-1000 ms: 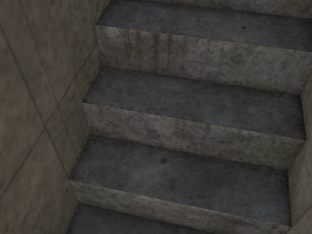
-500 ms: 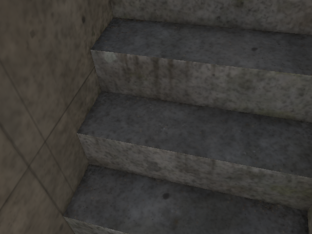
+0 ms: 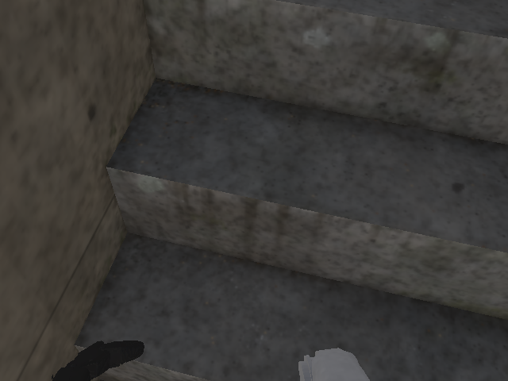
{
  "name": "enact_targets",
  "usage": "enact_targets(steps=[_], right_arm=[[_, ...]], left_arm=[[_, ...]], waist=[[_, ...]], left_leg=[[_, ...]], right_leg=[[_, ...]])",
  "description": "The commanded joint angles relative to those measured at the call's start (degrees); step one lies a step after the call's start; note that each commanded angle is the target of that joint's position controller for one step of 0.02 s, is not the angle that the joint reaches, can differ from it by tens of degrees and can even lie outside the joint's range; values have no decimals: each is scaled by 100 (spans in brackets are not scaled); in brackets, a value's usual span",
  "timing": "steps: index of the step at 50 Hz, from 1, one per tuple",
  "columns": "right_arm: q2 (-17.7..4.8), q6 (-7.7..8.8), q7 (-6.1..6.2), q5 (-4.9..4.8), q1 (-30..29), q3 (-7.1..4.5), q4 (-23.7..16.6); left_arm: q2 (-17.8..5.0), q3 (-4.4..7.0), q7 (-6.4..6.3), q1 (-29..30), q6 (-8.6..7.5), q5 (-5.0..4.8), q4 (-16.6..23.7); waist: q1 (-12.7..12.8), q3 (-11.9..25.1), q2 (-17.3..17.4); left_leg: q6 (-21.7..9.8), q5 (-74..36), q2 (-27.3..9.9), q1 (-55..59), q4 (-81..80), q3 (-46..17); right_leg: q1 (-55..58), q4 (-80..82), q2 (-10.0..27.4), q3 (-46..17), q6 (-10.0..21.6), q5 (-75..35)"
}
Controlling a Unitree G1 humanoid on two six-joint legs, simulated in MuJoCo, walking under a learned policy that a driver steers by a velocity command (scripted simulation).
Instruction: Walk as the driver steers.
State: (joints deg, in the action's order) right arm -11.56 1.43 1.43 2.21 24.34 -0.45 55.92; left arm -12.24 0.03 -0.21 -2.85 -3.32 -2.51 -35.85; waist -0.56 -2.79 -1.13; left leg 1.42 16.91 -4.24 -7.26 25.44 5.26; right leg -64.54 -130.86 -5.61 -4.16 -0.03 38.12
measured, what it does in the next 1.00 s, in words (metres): climbs, turning right: right foot 0.21 m higher, then left foot 0.21 m higher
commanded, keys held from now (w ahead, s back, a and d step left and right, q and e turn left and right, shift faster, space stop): w+e+shift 0.52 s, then w+shift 0.26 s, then w+q+shift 0.22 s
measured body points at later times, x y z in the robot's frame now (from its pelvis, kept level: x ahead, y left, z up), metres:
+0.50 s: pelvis +0.20 +0.04 +0.23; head +0.23 +0.02 +0.68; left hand +0.24 +0.31 +0.10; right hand +0.44 -0.18 +0.24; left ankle +0.36 +0.14 -0.33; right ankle +0.12 -0.10 -0.53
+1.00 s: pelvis +0.29 -0.06 +0.37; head +0.27 -0.08 +0.82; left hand +0.59 -0.13 +0.35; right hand +0.14 -0.23 +0.24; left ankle +0.32 +0.12 -0.27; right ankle +0.24 -0.16 -0.33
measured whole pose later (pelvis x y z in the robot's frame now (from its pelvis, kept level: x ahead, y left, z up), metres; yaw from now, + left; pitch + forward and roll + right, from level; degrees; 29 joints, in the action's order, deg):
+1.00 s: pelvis +0.29 -0.06 +0.37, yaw -32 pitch +0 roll -1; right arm -11.1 0.1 0.0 -2.3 30.0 0.6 37.1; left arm -6.8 -4.2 0.3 -1.3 -2.9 1.0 -29.8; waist -14.6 0.0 3.8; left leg -4.3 29.9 -0.7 -24.0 68.4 -8.6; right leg -22.7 -47.9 2.0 7.7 2.2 23.4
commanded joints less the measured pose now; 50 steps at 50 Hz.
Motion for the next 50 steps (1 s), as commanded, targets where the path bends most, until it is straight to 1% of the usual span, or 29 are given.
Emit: enact_targets(steps=[1, 2, 3, 4, 5, 6, 7, 9, 10, 11, 12, 13, 19, 22, 24, 25, 26, 27, 28, 29, 31, 35, 39, 43, 45, 46, 47, 48, 50], right_arm=[[-1079, 11, 264, 27, -2922, 22, -984], [-1669, 98, 311, 40, -2581, -129, -1145], [-2527, 195, 312, 164, -2744, -345, -1407], [-2607, 63, 366, -110, -2612, -446, -1512], [-2307, 11, 378, -237, -1959, -368, -1602], [-1986, 65, 246, -253, -2042, -309, -1653], [-1531, 137, 150, -110, -1673, -228, -1623], [-435, 429, -146, -155, -1370, 39, -1960], [-115, 614, -152, 227, -2660, 123, -2190], [851, 754, -54, 287, -2840, 494, -2382], [748, 763, -76, 80, -2116, 516, -2442], [548, 680, -83, -61, -2304, 518, -2666], [541, 443, 96, 124, -3399, 666, -3602], [763, 374, 256, 27, -3642, 677, -3996], [231, 266, 294, -103, -2360, 241, -3547], [-59, 258, 192, -96, -1476, 61, -3107], [-608, 396, 61, -106, -351, -157, -2720], [-1497, 272, 45, 110, 533, -368, -2381], [-1416, 311, 41, 24, -479, -244, -2443], [-756, 304, -3, -258, -1653, -61, -2421], [636, 292, -54, -654, -2343, 325, -2149], [3, 256, 78, -540, -1350, 109, -1946], [-639, 201, 247, -395, -563, -47, -2200], [-915, -19, 105, -428, -134, -123, -2378], [-456, -93, 0, -416, 318, 0, -2341], [-236, -68, 55, -436, 523, 82, -2169], [-324, 34, -187, -415, 1286, 52, -2166], [-608, 87, -251, -482, 988, -62, -2231], [-529, -99, -178, -440, 139, -148, -2630]], left_arm=[[97, -356, 70, 41, 156, 224, 1334], [-297, -217, 72, -611, 121, 164, 1001], [-733, 31, -43, -2066, 220, 373, 334], [-1039, 202, -101, -2259, 208, 441, 48], [-1266, 247, -161, -1913, 189, 289, -12], [-1252, 253, -264, -2506, 295, 299, -196], [-1239, 306, -372, -1373, 432, 561, 85], [-807, 149, -132, -1642, 220, 838, -109], [-687, 209, -4, -2754, 70, 467, -919], [-757, 253, 211, -3099, 62, 394, -1435], [-624, 271, 234, -2641, 69, 261, -1084], [-460, 289, 170, -2201, 81, 231, -943], [-972, 405, -86, -1819, -108, 104, -891], [-1439, 657, -237, -2157, 153, -156, -1023], [-1273, 723, -197, -2002, 250, -101, -926], [-1582, 749, -50, -1931, 167, -12, -939], [-1215, 664, 37, -1179, -78, 36, -629], [-542, 459, 197, -486, -203, -16, -138], [-224, 330, 176, -692, -199, 6, 89], [187, 200, 76, -1350, -37, -30, 112], [-129, 148, -135, -2354, 486, 266, 60], [-72, -3, -237, -1285, 588, 386, 579], [-114, -143, -34, -169, 481, 203, 1312], [-221, -146, 106, 467, 404, 49, 1708], [-358, -99, 146, -239, 283, -71, 1053], [-297, -38, 66, -897, 248, 19, 932], [-948, 96, 90, -63, 0, 393, 1096], [-884, 186, 71, -229, -116, 524, 1009], [-825, 197, -169, -421, -225, 428, 796]], waist=[[1743, -162, 1042], [1751, 1011, 1274], [2164, 2294, 1289], [2101, 2593, 764], [1574, 3014, 192], [1602, 3208, -63], [977, 3193, -1871], [321, 2419, -1654], [745, 1026, -705], [408, 773, -469], [26, 625, 261], [86, 107, -225], [-163, -114, 692], [-163, 699, -701], [-751, 1826, -1458], [-1069, 2396, -1265], [-1414, 2451, -516], [-1672, 2372, 2723], [-1172, 2015, 3991], [-368, 1048, 3272], [513, 215, 1255], [26, -129, 48], [-373, 314, -79], [-744, 432, 627], [-822, 445, 18], [-502, 528, 427], [-1201, 1528, -625], [-831, 1996, -856], [-684, 1246, -42]], left_leg=[[-364, -7048, -581, -3049, -1782, 1615], [-844, -10225, -662, -2954, -1477, 1254], [-1283, -14274, -1305, -1948, -939, 888], [-1234, -15379, -1216, -875, 312, 623], [-1338, -13728, -919, -938, 1761, 218], [-1247, -8511, -887, -1988, 3599, -295], [-998, -2121, 362, -2844, 6102, -866], [-956, -595, 850, -4484, 9895, -1678], [-855, 187, 477, -4564, 10188, -978], [-777, 453, 536, -5403, 11069, -555], [-609, 719, 636, -6197, 11362, -779], [-397, 1216, 351, -6730, 11197, -1013], [-108, -414, -77, -5877, 8602, -524], [-356, 1349, 58, -3916, 6580, -190], [-517, 2613, 363, -1181, 5430, -83], [-521, 3315, 856, -819, 4852, 357], [-961, 4246, 435, 99, 4172, -1173], [-1894, 5681, -952, 408, 1084, -4815], [-2279, 5845, -1236, -477, -1020, -7032], [-2181, 5577, -1396, -1776, -810, -6501], [-1331, 3394, -981, -3814, 1332, -3787], [-1239, 2851, -981, -3169, 1556, -3232], [-1641, 2005, -969, -1813, 1124, -3303], [-1467, 1328, -204, -2673, 446, -2698], [-1466, 1606, 454, -2158, 1641, -1660], [-1373, 1571, 416, -1987, 2150, -2030], [-830, 1000, 659, -2870, 3373, -1017], [-603, 1170, 352, -2898, 4347, -1061], [-311, 1147, 170, -3015, 6389, -1343]], right_leg=[[1904, 3293, 497, 692, 109, -782], [4187, 3823, -45, 1338, 5, -1474], [5610, 3328, -380, 1740, -184, -1615], [5411, 3893, -364, 1429, -38, -1613], [5883, 5214, -376, 685, 356, -1386], [7101, 7090, -4, -692, 777, -2078], [6797, 8740, -3, -2169, 1597, -2502], [5933, 9843, 1514, -4235, 2413, -1337], [5249, 9427, 286, -2127, 1566, -3626], [5338, 9277, 277, -873, 1206, -4823], [5243, 9774, 607, -1802, 1491, -4611], [4820, 10590, 1034, -2913, 1485, -3720], [2766, 11675, 741, -2828, 1427, -1255], [2817, 12641, 1136, -2628, 1417, -1967], [2970, 11500, 1216, -1814, 923, -6202], [3777, 10364, 1050, -1440, 1061, -8531], [3061, 8609, 933, -1269, 1072, -9558], [1784, 5665, 216, -413, 588, -6778], [1363, 3149, -22, -606, 325, -3099], [794, 1159, 179, -590, 142, -2472], [1728, 1584, 676, -1009, 65, -1425], [1041, 2262, 845, -375, -179, -1551], [664, 4042, 1076, -217, -399, -2135], [3740, 7071, 825, 509, -491, -879], [5269, 9992, 562, 1097, -409, -2259], [5893, 11129, 1149, -34, -130, -2267], [7496, 9710, 1863, -524, 18, -5213], [7397, 9914, 2474, -1203, 380, -5489], [6128, 10459, 2966, -1375, 491, -4506]])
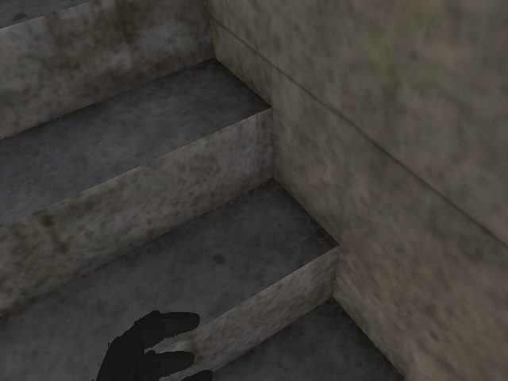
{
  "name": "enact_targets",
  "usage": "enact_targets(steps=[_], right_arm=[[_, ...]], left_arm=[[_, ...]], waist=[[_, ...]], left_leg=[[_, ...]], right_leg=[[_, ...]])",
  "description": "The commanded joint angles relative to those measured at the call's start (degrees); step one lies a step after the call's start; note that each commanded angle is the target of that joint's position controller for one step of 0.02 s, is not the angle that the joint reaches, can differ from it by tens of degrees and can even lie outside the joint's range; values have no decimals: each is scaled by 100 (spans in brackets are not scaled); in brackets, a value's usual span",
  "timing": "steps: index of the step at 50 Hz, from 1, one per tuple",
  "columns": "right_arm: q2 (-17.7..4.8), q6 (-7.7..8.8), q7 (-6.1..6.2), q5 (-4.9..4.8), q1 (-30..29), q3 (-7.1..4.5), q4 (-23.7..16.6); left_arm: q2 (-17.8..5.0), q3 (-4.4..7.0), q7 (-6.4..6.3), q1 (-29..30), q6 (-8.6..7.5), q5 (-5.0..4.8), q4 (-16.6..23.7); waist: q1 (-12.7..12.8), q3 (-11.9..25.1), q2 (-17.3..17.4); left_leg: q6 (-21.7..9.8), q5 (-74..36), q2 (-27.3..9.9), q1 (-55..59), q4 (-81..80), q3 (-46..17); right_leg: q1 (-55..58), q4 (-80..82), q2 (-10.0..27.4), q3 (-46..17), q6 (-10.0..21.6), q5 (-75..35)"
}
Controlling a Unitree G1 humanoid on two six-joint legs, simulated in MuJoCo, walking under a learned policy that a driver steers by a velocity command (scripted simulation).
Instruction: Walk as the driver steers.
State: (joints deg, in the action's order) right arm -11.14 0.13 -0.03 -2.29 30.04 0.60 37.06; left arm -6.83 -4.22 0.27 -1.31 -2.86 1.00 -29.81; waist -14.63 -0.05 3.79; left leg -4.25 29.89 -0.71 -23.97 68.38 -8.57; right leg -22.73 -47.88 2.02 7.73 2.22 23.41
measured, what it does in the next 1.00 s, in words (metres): climbs, turning left: left foot, then right foot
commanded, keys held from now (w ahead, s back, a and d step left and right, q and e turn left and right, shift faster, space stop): w+q+shift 0.62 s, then w+shift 0.04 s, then w+e+shift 0.34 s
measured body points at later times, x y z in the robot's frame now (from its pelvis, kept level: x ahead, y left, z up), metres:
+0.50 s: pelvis +0.09 +0.01 +0.01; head +0.07 +0.03 +0.46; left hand +0.35 +0.22 +0.04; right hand +0.09 -0.23 -0.12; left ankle +0.05 +0.08 -0.70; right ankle +0.11 -0.14 -0.54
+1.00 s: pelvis +0.21 +0.08 +0.13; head +0.23 +0.12 +0.58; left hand +0.01 +0.27 -0.01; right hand +0.50 +0.08 +0.07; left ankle +0.21 +0.20 -0.50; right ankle +0.18 -0.15 -0.38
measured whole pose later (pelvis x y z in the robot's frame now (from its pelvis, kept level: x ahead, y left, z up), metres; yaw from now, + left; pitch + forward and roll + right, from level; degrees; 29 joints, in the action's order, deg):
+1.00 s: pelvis +0.21 +0.08 +0.13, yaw +31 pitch +3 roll -2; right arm -4.7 2.4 2.7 1.7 -0.2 5.6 32.1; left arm -15.0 4.6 0.9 -26.8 -2.3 -2.2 -53.9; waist 3.5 -2.5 -1.2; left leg -3.9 31.4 -7.4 -45.2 73.5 6.1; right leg -29.8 -95.7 -4.3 -9.2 0.7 10.5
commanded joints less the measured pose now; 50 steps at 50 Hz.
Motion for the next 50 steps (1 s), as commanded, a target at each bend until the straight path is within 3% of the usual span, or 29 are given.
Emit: enact_targets(steps=[1, 5, 10, 14, 16, 17, 18, 19, 20, 21, 22, 24, 27, 30, 31, 32, 33, 34, 35, 37, 40, 41, 43, 44, 45, 46, 47, 48, 50], right_arm=[[-625, -74, -22, 52, -214, -251, -702], [-626, -180, 68, 262, 264, -379, -431], [-715, -85, -17, 65, -125, -466, -523], [-935, -271, -99, 275, 1686, -657, 391], [-595, -239, -133, 635, 2394, -608, 944], [-361, -121, -276, 727, 2468, -509, 1451], [-460, 142, -434, 653, 1175, -411, 1057], [-600, 424, -477, 284, 60, -358, 616], [-1086, 515, -368, 60, -319, -518, 214], [-1542, 546, -128, -70, -656, -674, 5], [-1456, 546, 38, 124, -948, -654, 1], [-1132, 422, 213, 273, -1319, -517, -20], [-1121, 406, 361, 226, -1421, -485, -50], [-1136, 304, 343, 278, -2212, -482, -474], [-1104, 263, 348, 329, -3041, -462, -907], [-495, 379, 318, 410, -4164, -231, -1422], [1008, 588, 220, 337, -3840, 238, -1536], [981, 621, 314, -37, -2598, 155, -1181], [587, 444, 367, -1, -1225, 51, -1100], [696, 391, 299, 213, -2347, 405, -1623], [82, 395, -59, 414, -4554, 567, -2425], [118, 378, -161, 529, -5083, 641, -2852], [133, 96, 98, 83, -4592, 428, -2558], [-527, 90, 268, 337, -2444, 86, -2173], [-1581, 31, 366, 718, -852, -335, -1610], [-1936, 76, 351, 903, -214, -375, -1017], [-1293, 244, 336, 751, -300, -244, -720], [-1093, 234, 348, 337, -757, -200, -271], [-302, 263, 392, 224, -2334, -33, 131]], left_arm=[[-1237, 524, -167, 40, -341, 108, 341], [-743, 362, -337, 200, -432, 254, 351], [-1210, 504, -331, 138, -364, 329, 186], [-1453, 605, -404, 1229, -200, 262, 263], [-999, 379, -349, 2400, -225, -162, 676], [-291, 118, -241, 2829, -210, -221, 1002], [350, -36, -263, 2113, -210, -376, 1256], [451, -104, -177, 819, -272, -186, 1320], [35, -27, -153, 438, -346, -84, 1236], [-350, 97, -69, 737, -372, -219, 1240], [-621, 206, -66, 1223, -363, -348, 1205], [-574, 222, -42, 1042, -189, -206, 1023], [-480, 337, -94, 782, -104, -75, 566], [-901, 645, -158, 42, -191, 13, 488], [-1017, 809, -162, -1145, -202, 123, -25], [-1024, 994, -3, -3181, -149, 133, -1179], [-202, 684, 135, -3053, -91, 208, -2044], [-90, 462, 111, -2255, -166, 354, -1983], [-225, 483, -2, -1517, -202, 349, -1760], [-879, 750, -166, -1833, -56, -233, -1924], [-1394, 787, -436, -958, -10, -415, -1616], [-1344, 748, -489, -979, -45, -457, -1577], [-2150, 834, -334, -2617, -369, -375, -2051], [-2927, 1023, -98, -2818, -463, -218, -2393], [-3076, 1082, -19, -2449, -639, -221, -1956], [-2641, 1098, 135, -2581, -692, -291, -2083], [-2408, 1223, 242, -2430, -557, -485, -2191], [-1915, 1216, 212, -1188, -287, -507, -1479], [-776, 882, -21, -826, 183, -141, -749]], waist=[[469, 442, -1021], [211, 371, -884], [111, 277, -1046], [-672, 523, -1172], [-1108, 490, -537], [-989, -40, 950], [261, -588, 1523], [1300, -198, 981], [1281, 178, 373], [1291, -439, -277], [1192, -986, -865], [1373, -652, -952], [1531, 119, 207], [2466, 581, 500], [3085, 811, 445], [3664, 558, -162], [2714, -323, -2032], [1747, -627, -2582], [895, -47, -2379], [1356, 431, -1301], [1241, -623, 319], [1256, -204, 715], [1319, 1790, 107], [130, 2831, -1127], [-489, 4066, 509], [-305, 4884, 2565], [-68, 4692, 1378], [221, 3049, 970], [1415, 306, 326]], left_leg=[[374, 13, 85, -1447, 2625, 307], [428, -475, -288, -2024, 3641, 287], [548, -187, -290, -2013, 2107, 802], [-111, -31, -35, 580, -1225, 1734], [-782, -3239, -231, 1550, -3471, 1882], [-996, -4288, 3, 1815, -4226, 1837], [-1518, -5062, -76, 1179, -3469, 52], [-1968, -4306, -375, 1196, -3794, -1690], [-2218, -2273, -925, 1388, -4605, -3000], [-2130, 604, -1575, 683, -5687, -4528], [-1863, 1478, -1825, 24, -5742, -4682], [-1651, 1168, -1330, -826, -5328, -3501], [-1237, -852, -775, -863, -5321, -1793], [-787, -6584, 78, -139, -3302, -783], [-401, -8645, 210, -365, -1530, -396], [-100, -6588, 247, -1670, 1196, 55], [20, 495, 1023, -3774, 4428, 413], [193, 2313, 1228, -5454, 7340, 363], [385, 2535, 1070, -6067, 8223, 15], [455, 2426, -19, -7206, 7475, -744], [687, 1150, -664, -5703, 3838, 576], [584, -291, -965, -3057, 1958, 1002], [36, 83, 380, 1838, 1074, 2540], [-539, 568, 34, 2529, 8, 879], [-1504, -2175, -1515, 3634, -1139, -2050], [-2294, -4824, -2531, 3974, -3159, -4473], [-1944, -1753, -2605, 3466, -3640, -4886], [-1370, 1213, -2567, 2422, -4069, -4517], [-454, 1721, -2142, 145, -3793, -2286]], right_leg=[[1565, 2210, 1706, -1713, 469, -3577], [1424, 1866, 1769, -1360, 462, -3111], [1691, 2427, 1715, -567, 555, -3769], [1563, 1242, 1396, 548, 508, -6912], [997, -1089, 1114, 782, 201, -5643], [-320, -3377, 483, 639, 112, -1060], [-1658, -6129, -391, 33, -344, 1274], [-2384, -6632, -498, -738, -589, 1107], [-2711, -6370, -366, -1126, -710, 910], [-3107, -5354, 37, -1634, -761, 434], [-3338, -4898, 289, -1813, -813, 44], [-2383, -4661, -70, -1270, -756, -36], [-593, -2945, -195, -344, -485, -356], [794, -258, -343, -92, -336, -101], [1786, 1445, -200, -312, -207, -591], [2920, 3389, 144, -428, 168, -2153], [3041, 3571, 664, -474, 271, -4592], [3239, 2287, 1029, -1179, 641, -8410], [3614, 1387, 2015, -1952, 1096, -11243], [4131, 2148, 2419, -2614, 1107, -6499], [1409, 3516, 1319, -1609, 673, -4384], [-445, 4057, 1003, -1311, 615, -4778], [-1167, 3776, 873, -1591, 842, -9608], [139, 2093, 1112, -1681, 988, -11160], [-432, -525, 677, -1769, 515, -9082], [-381, -3596, -627, -2047, 87, -1691], [-1155, -5652, -752, -2957, -226, -1120], [-2423, -6528, -637, -2262, -303, -1043], [-3337, -7594, -365, -1679, -119, -1284]])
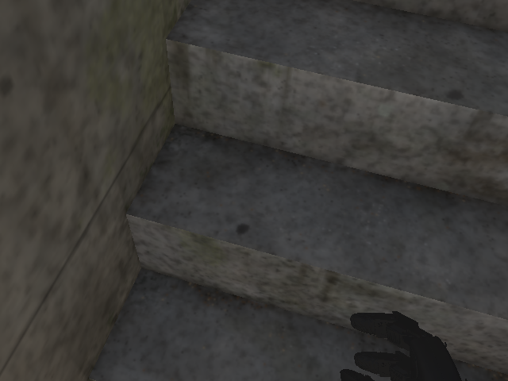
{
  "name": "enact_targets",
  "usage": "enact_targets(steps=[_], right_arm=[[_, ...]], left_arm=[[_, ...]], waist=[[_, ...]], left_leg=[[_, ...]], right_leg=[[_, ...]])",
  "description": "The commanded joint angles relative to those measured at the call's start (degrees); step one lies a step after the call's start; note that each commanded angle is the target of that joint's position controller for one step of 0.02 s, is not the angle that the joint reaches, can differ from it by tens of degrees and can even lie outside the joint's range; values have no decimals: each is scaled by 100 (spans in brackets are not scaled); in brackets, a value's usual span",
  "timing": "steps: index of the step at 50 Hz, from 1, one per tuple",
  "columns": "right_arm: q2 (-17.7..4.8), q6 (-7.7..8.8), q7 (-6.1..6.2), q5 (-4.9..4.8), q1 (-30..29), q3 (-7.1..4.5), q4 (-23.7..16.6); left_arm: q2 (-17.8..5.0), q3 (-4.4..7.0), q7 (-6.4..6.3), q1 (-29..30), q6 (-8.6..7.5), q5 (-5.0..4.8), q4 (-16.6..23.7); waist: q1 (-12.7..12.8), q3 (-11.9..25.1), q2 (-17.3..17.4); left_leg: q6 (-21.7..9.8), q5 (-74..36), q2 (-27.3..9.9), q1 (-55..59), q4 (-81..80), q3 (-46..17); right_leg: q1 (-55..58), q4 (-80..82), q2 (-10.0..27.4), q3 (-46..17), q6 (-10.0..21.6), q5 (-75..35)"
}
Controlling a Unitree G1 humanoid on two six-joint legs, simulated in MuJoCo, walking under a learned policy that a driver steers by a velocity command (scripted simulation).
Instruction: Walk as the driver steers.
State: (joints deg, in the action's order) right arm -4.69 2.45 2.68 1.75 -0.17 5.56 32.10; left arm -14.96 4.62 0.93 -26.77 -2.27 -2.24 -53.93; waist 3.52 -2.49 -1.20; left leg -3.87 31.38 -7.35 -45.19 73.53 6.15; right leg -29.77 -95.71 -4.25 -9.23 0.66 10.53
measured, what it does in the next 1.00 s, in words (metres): climbs, turning right: right foot 0.20 m higher, then left foot 0.21 m higher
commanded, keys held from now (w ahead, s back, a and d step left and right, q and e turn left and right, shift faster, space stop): w+e+shift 0.60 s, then w+shift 0.02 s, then w+q+shift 0.38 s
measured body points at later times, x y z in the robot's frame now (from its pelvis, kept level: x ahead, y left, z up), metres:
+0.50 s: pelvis +0.21 -0.10 +0.14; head +0.18 -0.08 +0.58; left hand +0.45 +0.08 +0.07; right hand +0.14 -0.37 +0.00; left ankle +0.09 +0.11 -0.56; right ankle +0.27 -0.18 -0.44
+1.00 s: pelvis +0.47 -0.24 +0.44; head +0.44 -0.30 +0.88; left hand +0.74 -0.06 +0.39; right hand +0.48 -0.53 +0.31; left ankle +0.49 -0.18 -0.22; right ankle +0.32 -0.27 -0.07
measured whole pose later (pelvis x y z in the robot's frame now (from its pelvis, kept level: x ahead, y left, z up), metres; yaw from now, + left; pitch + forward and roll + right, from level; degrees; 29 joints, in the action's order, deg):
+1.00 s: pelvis +0.47 -0.24 +0.44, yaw -26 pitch +2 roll +6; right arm -16.6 0.3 -1.3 2.8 9.1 0.3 40.1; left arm -17.0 1.7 -5.6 -12.8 -3.9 0.5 -43.8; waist -5.7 2.8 3.0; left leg -9.2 33.2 11.2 -28.9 56.5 7.2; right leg -34.5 -102.1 -0.2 -3.5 2.4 7.5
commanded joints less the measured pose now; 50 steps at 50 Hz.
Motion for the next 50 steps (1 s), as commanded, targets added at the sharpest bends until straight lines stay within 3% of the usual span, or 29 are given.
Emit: enact_targets(steps=[1, 2, 5, 8, 14, 16, 19, 20, 21, 22, 23, 24, 25, 26, 27, 29, 30, 31, 33, 36, 39, 41, 43, 45, 46, 47, 48, 49, 50], right_arm=[[-527, 46, 49, -155, 291, -483, 804], [-282, 60, 46, -142, 183, -491, 849], [-442, 53, -34, 238, 697, -595, 1177], [-774, -1, 15, 167, 1391, -673, 1428], [-1363, -84, 191, 145, 1828, -791, 1535], [-1562, -133, 262, 94, 2050, -872, 1497], [-2336, -86, 253, -8, 1989, -1161, 1716], [-2334, -92, 202, 43, 1522, -1128, 1802], [-2570, 29, 185, -113, 1957, -1129, 1961], [-3149, 71, 1, 15, 1844, -1204, 2005], [-3438, 99, -140, -155, 1347, -1300, 1734], [-3266, 234, -278, -537, 1173, -1285, 1538], [-1958, 389, -275, -412, 578, -1077, 950], [-1473, 737, -473, -154, -115, -1011, 143], [-1182, 796, -514, -179, -639, -957, -431], [-694, 643, -496, 16, -865, -549, -593], [-544, 510, -521, 133, -382, -414, -555], [-292, 498, -498, 297, 178, -242, -494], [-39, 397, -381, -10, 376, -107, -384], [639, 138, -398, -417, -713, 128, -809], [293, 20, -524, -473, -2104, 226, -1243], [-197, 39, -590, -301, -1447, 89, -925], [-888, -228, -417, -229, -935, -251, -680], [-1758, -351, -500, 27, 1003, -461, 39], [-2162, -498, -422, 35, 2147, -628, 503], [-2368, -570, -430, -91, 2577, -743, 925], [-1364, -498, -402, -171, 2367, -486, 1414], [-796, -130, -404, 388, 2413, -415, 1204], [-416, 24, -347, 346, 2598, -413, 1456]], left_arm=[[243, -56, -212, 1371, 273, 91, 1596], [514, -141, -220, 709, 375, 146, 1368], [783, -295, -268, 988, 330, 211, 1461], [704, -296, -425, 1327, 375, 33, 1688], [229, -238, -480, 2289, 470, 279, 2553], [166, -246, -544, 2896, 477, 184, 2792], [589, -578, -296, 3089, 401, -57, 3243], [443, -493, -271, 2825, 385, -185, 3232], [100, -273, -250, 2349, 349, -203, 3126], [-340, -71, -284, 1040, 356, 51, 2862], [-835, 221, -296, -83, 360, 165, 2529], [-995, 337, -223, -378, 381, 63, 2370], [-1164, 273, -216, -263, 398, 71, 1816], [-876, -39, -108, 548, 228, 304, 1952], [-275, -229, -116, 642, 119, 391, 1764], [174, -319, -161, 281, -249, 315, 1122], [246, -349, -135, 358, -345, 361, 938], [-161, -240, -15, 517, -407, 321, 1055], [-212, -245, 59, 368, -453, 346, 844], [377, -489, 2, -302, -303, 512, 32], [354, -680, -387, 192, -202, 118, -156], [-395, -558, -685, 35, -287, 98, -32], [-1483, -201, -891, -201, -285, 83, -187], [-2007, 36, -941, 1162, -301, -41, 483], [-2071, 118, -911, 2007, -342, -35, 907], [-1506, -16, -964, 3489, -263, -110, 1696], [266, -457, -746, 4216, -325, 103, 2382], [960, -626, -551, 3814, -507, 640, 2959], [1136, -737, -262, 3295, -673, 551, 3155]], waist=[[-12, 74, 442], [251, -81, 244], [257, -113, 165], [20, -235, 753], [24, -659, 676], [-136, -875, 925], [72, -493, 1209], [420, -300, 1066], [606, 98, 1344], [1245, 1108, 1659], [1775, 1587, 1883], [1870, 1388, 1832], [954, 554, -412], [315, 1073, -630], [36, 353, -801], [-206, -549, -118], [-499, -534, 27], [-585, -318, -16], [-596, -245, 582], [-471, -462, -240], [-615, 208, -405], [-860, 1632, -587], [-1233, 2207, -1113], [-1791, 2609, -1028], [-2108, 2707, -613], [-2663, 2177, 1252], [-2011, -141, 2395], [-1165, -85, 2045], [-753, 152, 721]], left_leg=[[-254, 1060, -1243, 1664, -4159, -2869], [47, 513, -1105, 1522, -3965, -1927], [100, -766, -1196, 1758, -4561, -448], [-151, -470, -1549, 2543, -5222, -390], [-132, -756, -1725, 3566, -5958, 397], [-221, -591, -1800, 3721, -6645, 747], [-287, -1124, -1554, 4521, -7374, 1287], [-403, -3682, -1227, 3347, -7394, 1809], [-863, -8361, -1289, 3126, -6654, 1741], [-1207, -12465, -1644, 3357, -5187, 1618], [-1157, -12631, -1579, 3562, -3554, 1216], [-802, -10258, -1483, 3376, -2102, 677], [20, -2579, 298, 1141, 721, -192], [202, -2569, 931, 917, 2565, -2426], [223, -2728, 911, 16, 3442, -2220], [-151, -3214, 598, -1049, 5035, -1632], [-243, -3363, 622, -1426, 5636, -1465], [-257, -3217, 642, -2057, 6132, -1404], [-18, -3212, 547, -3169, 6494, -1094], [-197, -2351, 836, -4269, 7370, -762], [-133, -3307, 1061, -1869, 4451, 293], [-225, -2906, 1141, 533, 2693, 1491], [-169, -1260, 1479, 714, 1732, 1559], [-415, 358, 1644, 1126, 28, 559], [-659, 304, 1331, 2065, -1637, -681], [-1380, -1141, 1169, 3028, -3933, -1687], [-1962, -2517, 999, 2998, -5171, -2422], [-2061, -5988, 753, 3701, -3321, -3467], [-1831, -5400, 304, 4413, -3806, -4101]], right_leg=[[-2450, -2943, 326, 155, 156, -2], [-2505, -2618, 237, 199, 237, -540], [-2957, -2302, 311, 350, 353, -1647], [-4102, -3459, 243, 469, 171, -1576], [-5452, -4217, 558, 852, -332, -374], [-5516, -3512, 835, 1225, -426, 137], [-4436, -771, 1426, 1668, 169, 1488], [-1984, 428, 1058, 2362, 543, 1931], [-367, 482, 313, 3033, 596, 2793], [992, 165, -159, 3032, 660, 3373], [1779, 1444, -361, 2378, 928, 3253], [1953, 3615, -406, 1023, 1242, 2829], [1785, 6836, 617, -3801, 2015, 4594], [1035, 8257, 1138, -6293, 1612, 6276], [637, 8746, 1519, -6169, 1179, 5737], [-419, 7908, 1006, -4914, 583, 4569], [-240, 7249, 640, -4217, 484, 3524], [359, 7087, 597, -3614, 488, 2288], [1119, 6784, 844, -2468, 285, 62], [1138, 6877, 541, -251, -232, -1986], [-732, 8836, 653, 722, 83, -2699], [374, 8773, 1140, 1518, 122, -9288], [2693, 7697, 1904, 1474, 352, -15024], [4055, 5679, 2521, 1350, 694, -17069], [3811, 4212, 2702, 947, 1003, -15484], [2006, 1049, 1374, 939, 462, -8325], [-1687, -2518, 207, 531, -85, 1701], [-3846, -5406, -721, -167, -174, 3255], [-5075, -5961, -532, -189, -44, 3270]])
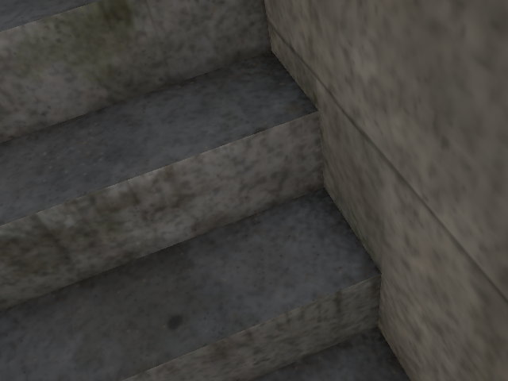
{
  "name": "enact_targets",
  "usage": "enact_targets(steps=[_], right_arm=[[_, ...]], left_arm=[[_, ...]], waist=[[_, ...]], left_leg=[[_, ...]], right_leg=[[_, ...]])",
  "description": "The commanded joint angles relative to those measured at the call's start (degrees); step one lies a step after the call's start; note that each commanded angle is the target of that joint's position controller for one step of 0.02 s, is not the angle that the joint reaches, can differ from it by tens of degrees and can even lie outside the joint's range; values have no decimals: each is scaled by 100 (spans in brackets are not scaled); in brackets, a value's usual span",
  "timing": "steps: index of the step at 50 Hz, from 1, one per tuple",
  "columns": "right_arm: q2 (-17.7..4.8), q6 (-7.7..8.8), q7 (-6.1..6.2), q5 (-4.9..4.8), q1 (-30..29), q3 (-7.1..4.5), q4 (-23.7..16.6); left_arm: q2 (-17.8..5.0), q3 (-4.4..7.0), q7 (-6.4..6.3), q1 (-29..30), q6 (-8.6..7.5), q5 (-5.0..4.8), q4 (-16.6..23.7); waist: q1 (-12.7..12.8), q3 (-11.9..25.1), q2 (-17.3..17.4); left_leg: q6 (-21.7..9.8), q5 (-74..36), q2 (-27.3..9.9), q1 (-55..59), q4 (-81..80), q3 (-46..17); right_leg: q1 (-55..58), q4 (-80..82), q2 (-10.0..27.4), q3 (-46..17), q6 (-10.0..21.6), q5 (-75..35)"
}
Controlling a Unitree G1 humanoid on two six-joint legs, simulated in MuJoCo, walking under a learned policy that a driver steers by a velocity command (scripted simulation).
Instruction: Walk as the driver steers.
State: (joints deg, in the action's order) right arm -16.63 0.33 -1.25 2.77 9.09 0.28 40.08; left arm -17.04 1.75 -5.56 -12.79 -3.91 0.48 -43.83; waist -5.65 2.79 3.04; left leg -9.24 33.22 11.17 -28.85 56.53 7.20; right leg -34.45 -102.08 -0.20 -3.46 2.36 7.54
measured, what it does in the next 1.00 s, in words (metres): climbs, turning left: right foot 0.20 m higher, then right foot 0.15 m lower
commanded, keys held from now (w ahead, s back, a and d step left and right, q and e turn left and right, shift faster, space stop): w+q+shift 0.64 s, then w+shift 0.02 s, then w+e+shift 0.34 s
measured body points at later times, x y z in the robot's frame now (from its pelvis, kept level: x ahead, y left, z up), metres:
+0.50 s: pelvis +0.23 +0.03 +0.14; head +0.31 +0.04 +0.58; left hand +0.14 +0.29 +0.00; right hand +0.42 -0.18 +0.02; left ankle +0.27 +0.15 -0.41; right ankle +0.11 -0.24 -0.54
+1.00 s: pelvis +0.27 +0.00 +0.23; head +0.23 +0.00 +0.68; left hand +0.27 +0.27 +0.13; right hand +0.62 +0.06 +0.29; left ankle +0.25 +0.13 -0.45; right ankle +0.29 -0.15 -0.45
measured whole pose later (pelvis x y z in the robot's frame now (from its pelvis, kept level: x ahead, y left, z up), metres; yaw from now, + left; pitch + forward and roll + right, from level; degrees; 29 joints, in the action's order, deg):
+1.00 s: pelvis +0.27 +0.00 +0.23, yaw +31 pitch +1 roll -4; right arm -7.5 1.9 -0.5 2.0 -8.2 2.7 26.2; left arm -10.3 -2.5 -1.8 -11.8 -5.7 -1.8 -41.2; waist 5.2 7.0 1.6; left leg 1.7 24.7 -8.6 -33.9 59.4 0.8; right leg -19.7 -53.4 -1.0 2.6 1.5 30.2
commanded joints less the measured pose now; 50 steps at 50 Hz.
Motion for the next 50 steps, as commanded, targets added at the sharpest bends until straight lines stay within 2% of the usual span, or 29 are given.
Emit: enact_targets(steps=[1, 6, 8, 9, 10, 11, 12, 14, 15, 17, 18, 19, 20, 21, 22, 23, 25, 26, 27, 30, 32, 35, 40, 42, 43, 45, 47, 49, 50], right_arm=[[614, 375, 46, -37, 1636, -61, 798], [-11, 589, 320, -269, -141, -157, 235], [-520, 575, 490, -578, -848, -325, -181], [-1170, 550, 362, -510, -1137, -487, -594], [-674, 608, 224, -477, -570, -492, -658], [-527, 727, 129, -510, -140, -502, -874], [30, 644, 95, -634, -260, -526, -1075], [119, -7, 150, -282, -442, -425, -1347], [571, -151, 177, -101, -1985, -204, -1499], [1996, 108, 68, -393, -4016, 313, -2120], [2113, 148, -49, -592, -3759, 322, -2307], [1531, 5, -217, -523, -2415, 187, -2308], [197, -110, -344, -293, -86, -127, -1807], [-646, -180, -271, -72, 1962, -452, -1094], [-992, -366, -182, -71, 2864, -678, -594], [-1374, -369, -307, -33, 2124, -819, -648], [-876, -342, -424, -419, 406, -765, -1097], [-836, -52, -331, -151, -241, -529, -1097], [-429, 162, -187, 130, 595, -368, -885], [477, 248, 129, -127, 2284, -221, -260], [217, 324, 155, -251, 784, -224, -926], [-182, 107, -96, -157, -1203, -271, -1283], [421, 5, -104, 177, -1857, 92, -1587], [635, 95, -21, 255, -420, 99, -1491], [419, 130, 37, 273, 52, 37, -1426], [16, 188, 64, 461, -907, 5, -1386], [-181, 145, 93, 84, -1950, -106, -1513], [948, 155, 113, -329, -1829, 235, -1549], [1140, 375, 90, -284, -1873, 328, -2125]], left_arm=[[1256, -564, 509, 1363, -577, 211, 2074], [632, -717, 486, 1424, 8, 420, 2398], [-99, -366, 550, -780, 82, 724, 1331], [-562, -50, 286, -2088, 96, 668, 903], [-1068, 209, 366, -2282, -38, 583, 862], [-642, 213, 486, -1637, -100, 94, 966], [-307, 128, 498, -1308, -8, -281, 730], [-146, 173, 279, -49, -169, -295, 641], [177, 176, 250, -787, -291, -422, 127], [1421, -108, 461, -2275, -301, -288, -1476], [1437, -167, 495, -1358, -249, -156, -1698], [986, -160, 456, 511, -162, -79, -1110], [-659, 213, 215, 1659, -96, -72, -360], [-2232, 562, 166, 2193, -88, -7, 374], [-2560, 638, 183, 2614, 15, -53, 573], [-2280, 634, 130, 1725, 190, -294, 520], [-1374, 464, 1, -122, 140, -355, 228], [-340, 275, 60, -671, 94, -532, 325], [-101, 114, 394, -77, -259, -209, 636], [832, -398, 728, 1675, -399, 115, 1421], [682, -489, 784, 1648, -122, -16, 1936], [404, -454, 315, 786, 121, -54, 1542], [717, -654, 137, 1006, -8, -182, 1435], [665, -682, 211, 2254, -234, -137, 1620], [779, -700, 240, 2416, -252, -283, 1699], [918, -629, 296, 1286, -231, -539, 1263], [392, -372, 168, 101, -395, -704, 1116], [577, -348, 467, 1416, -308, -79, 855], [373, -336, 651, 1258, -445, 156, 747]], waist=[[527, -451, -560], [1504, -1296, -817], [2379, 1222, -1211], [2790, 2683, -1311], [2606, 3620, -3641], [1963, 3341, -3486], [1383, 1722, -2548], [370, 85, -1155], [1047, -884, -829], [1482, -1662, -1519], [637, -1711, -2322], [-726, -1180, -1888], [-1733, 693, -1724], [-2093, 2181, -1763], [-2194, 2767, -1358], [-1572, 2680, -552], [-279, 1333, -610], [413, 1456, 2155], [236, 2402, 2298], [55, 1316, 673], [797, 361, 671], [1669, -375, 219], [1377, -380, -462], [105, -50, -2154], [-134, 331, -2043], [533, 1113, 1203], [1289, 1283, 2588], [701, -414, 448], [399, -170, -1240]], left_leg=[[-889, -4694, -1614, 3032, -2633, -4106], [-188, -4008, -919, -2117, -3442, -2712], [196, -7542, -402, -2938, -1659, -2144], [630, -8276, -322, -3366, 245, -2066], [1153, -2403, 311, -3055, 4407, -2545], [1319, -1292, -274, -3623, 6191, -2866], [1587, -545, -396, -4807, 6786, -2069], [1190, -784, -947, -4639, 7807, -1327], [897, -129, -1041, -4818, 8276, -1077], [288, 1786, -845, -7017, 9195, -577], [237, 2437, -1078, -7149, 9047, -561], [235, 1605, -1187, -5084, 6339, -334], [712, -1001, -839, -569, 4357, 256], [1014, -2761, -698, 2500, 4640, 182], [896, -2778, -850, 2898, 3988, -612], [606, -2269, -497, 2419, 2285, -931], [-331, -613, -111, 1744, -1335, -1753], [-2239, -422, -1904, 3319, -2592, -5715], [-2151, -362, -1802, 3706, -2060, -5697], [-1364, -33, -1426, 1984, -2083, -5561], [-1092, 557, -1397, -331, -2432, -5419], [-619, -447, -1332, -2381, -2430, -3116], [367, -404, -1459, -1006, -870, -774], [538, -2056, -1346, 320, 555, -313], [486, -2003, -1560, 787, 525, -714], [46, -1753, -2507, 1657, -1733, -1388], [-119, -555, -2963, 1090, -2368, -1746], [576, -1155, -2280, -510, -476, -629], [1244, -1344, -1527, -590, 1655, 157]], right_leg=[[-4973, -4869, -497, -730, -30, 3107], [-1971, -1661, 329, 356, -329, 1977], [3556, 1908, 281, 739, 154, -1360], [5977, 3859, 705, -260, 370, -135], [6625, 5070, 2567, -3071, 1459, -1898], [6787, 4353, 2510, -2954, 1222, -3101], [6117, 4957, 2147, -1749, 622, -3455], [3365, 6390, 2100, -1692, 224, -1006], [2841, 6910, 1728, -864, 87, -1469], [4079, 8424, 1540, 701, 101, -4222], [3774, 8419, 1509, 1317, 19, -6563], [2329, 8652, 829, 2013, -310, -6789], [821, 9309, 1073, 1937, 156, -9333], [508, 9397, 1663, 1254, 648, -10165], [1917, 8704, 1825, 1057, 586, -10450], [3059, 7316, 1483, 803, 619, -10321], [3191, 4035, 558, 318, 508, -6743], [-344, -943, -995, -756, -453, -320], [-1124, -2217, -796, -1172, 160, 20], [-2295, -3144, -613, -794, 623, 183], [-1819, -3249, -518, -1320, 545, 1619], [-1005, -2030, -797, 271, -88, 1497], [-1515, 2263, -559, 139, -101, 1318], [-1773, 4150, 34, -1220, 517, 570], [-1681, 3845, 106, -1274, 563, -94], [-727, 2536, -414, 704, -119, -969], [666, 4603, 307, 592, 44, -464], [1213, 7790, 141, 507, 534, 278], [1636, 7759, 962, -1664, 1168, -3590]])
Keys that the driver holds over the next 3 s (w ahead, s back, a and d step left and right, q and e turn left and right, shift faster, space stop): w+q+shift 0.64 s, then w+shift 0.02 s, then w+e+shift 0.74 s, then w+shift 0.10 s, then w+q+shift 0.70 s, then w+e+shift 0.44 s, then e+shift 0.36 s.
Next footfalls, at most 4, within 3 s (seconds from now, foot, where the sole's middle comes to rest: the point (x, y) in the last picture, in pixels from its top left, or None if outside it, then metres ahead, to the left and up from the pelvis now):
0.16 right None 0.16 -0.15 -0.50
0.34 right None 0.06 -0.26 -0.65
0.54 left None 0.26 0.17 -0.49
0.76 right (334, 321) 0.40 -0.10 -0.23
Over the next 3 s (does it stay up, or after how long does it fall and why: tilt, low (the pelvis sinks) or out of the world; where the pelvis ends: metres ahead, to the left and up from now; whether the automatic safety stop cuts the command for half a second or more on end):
stays up -0.16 0.12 -0.07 its command is cut before an obstacle after 1.5 s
